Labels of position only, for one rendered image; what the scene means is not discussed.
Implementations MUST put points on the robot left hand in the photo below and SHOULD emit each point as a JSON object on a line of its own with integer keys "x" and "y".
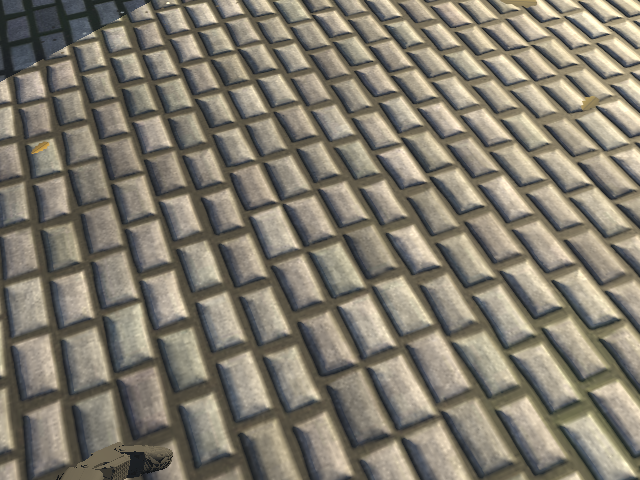
{"x": 118, "y": 462}

